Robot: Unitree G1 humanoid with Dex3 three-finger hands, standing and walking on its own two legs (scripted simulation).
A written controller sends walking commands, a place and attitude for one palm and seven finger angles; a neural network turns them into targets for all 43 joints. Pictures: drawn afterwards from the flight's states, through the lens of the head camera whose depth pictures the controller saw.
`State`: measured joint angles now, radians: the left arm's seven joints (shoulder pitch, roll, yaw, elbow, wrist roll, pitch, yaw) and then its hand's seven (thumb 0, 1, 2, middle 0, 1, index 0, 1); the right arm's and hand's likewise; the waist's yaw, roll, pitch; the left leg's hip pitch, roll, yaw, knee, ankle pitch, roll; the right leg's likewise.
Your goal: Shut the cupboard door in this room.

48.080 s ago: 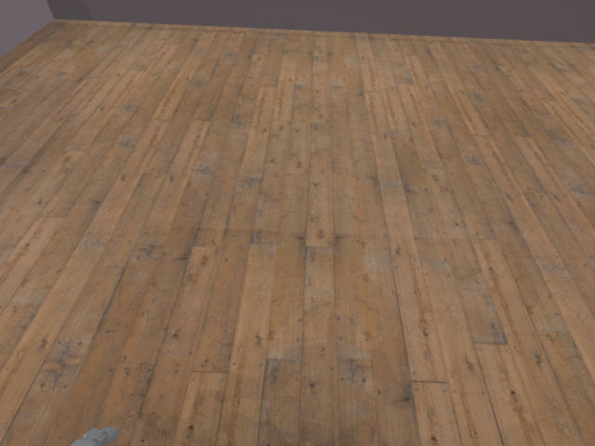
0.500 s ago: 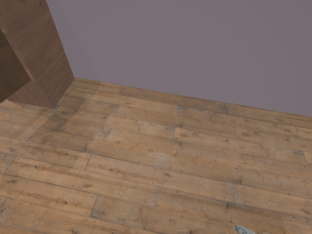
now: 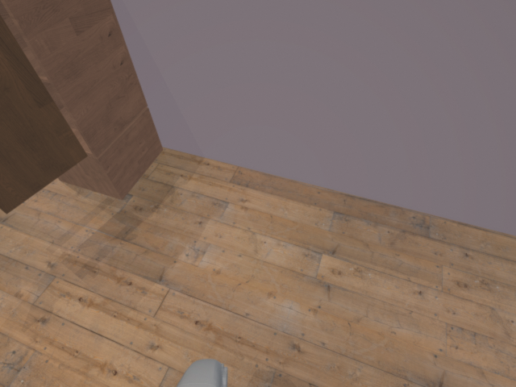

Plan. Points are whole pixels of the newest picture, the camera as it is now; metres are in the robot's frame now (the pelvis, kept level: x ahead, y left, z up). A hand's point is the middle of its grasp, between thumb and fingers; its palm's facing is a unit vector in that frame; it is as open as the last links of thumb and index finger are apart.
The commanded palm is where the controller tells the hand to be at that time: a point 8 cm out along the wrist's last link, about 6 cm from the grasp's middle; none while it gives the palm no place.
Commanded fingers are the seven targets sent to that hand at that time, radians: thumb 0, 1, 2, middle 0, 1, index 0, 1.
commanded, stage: walk to a spot facing it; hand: left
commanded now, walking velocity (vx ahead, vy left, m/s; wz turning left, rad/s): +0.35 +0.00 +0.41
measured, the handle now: out of the picture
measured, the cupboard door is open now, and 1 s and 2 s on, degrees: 77 77 77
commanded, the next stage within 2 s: turn to face it in 0.90 s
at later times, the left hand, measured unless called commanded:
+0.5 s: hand (134, 340) +0.23 +0.26 -0.17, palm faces +0.21 -0.96 -0.16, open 7.4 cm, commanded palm none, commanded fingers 0.00 0.90 0.90 -0.20 -0.30 -0.20 -0.30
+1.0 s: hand (168, 234) +0.46 +0.24 -0.16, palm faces +0.32 -0.92 -0.23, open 7.2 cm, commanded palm none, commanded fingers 0.00 0.90 0.90 -0.20 -0.30 -0.20 -0.30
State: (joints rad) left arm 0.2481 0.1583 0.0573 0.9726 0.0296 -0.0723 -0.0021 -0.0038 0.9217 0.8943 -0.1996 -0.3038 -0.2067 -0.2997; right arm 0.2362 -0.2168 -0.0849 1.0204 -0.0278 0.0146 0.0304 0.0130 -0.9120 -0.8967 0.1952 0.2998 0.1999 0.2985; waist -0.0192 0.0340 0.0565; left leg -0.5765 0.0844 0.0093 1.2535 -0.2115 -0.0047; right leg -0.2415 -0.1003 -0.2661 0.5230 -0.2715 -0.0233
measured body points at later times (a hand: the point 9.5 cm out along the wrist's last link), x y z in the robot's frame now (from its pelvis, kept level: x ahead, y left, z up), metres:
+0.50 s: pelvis +0.22 +0.07 +0.01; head +0.25 +0.09 +0.46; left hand +0.21 +0.31 -0.15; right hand +0.33 -0.16 -0.13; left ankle +0.21 +0.14 -0.74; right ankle +0.26 -0.08 -0.65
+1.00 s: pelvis +0.46 +0.04 +0.00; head +0.49 +0.04 +0.45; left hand +0.44 +0.29 -0.14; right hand +0.54 -0.18 -0.16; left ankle +0.44 +0.19 -0.65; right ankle +0.48 -0.05 -0.74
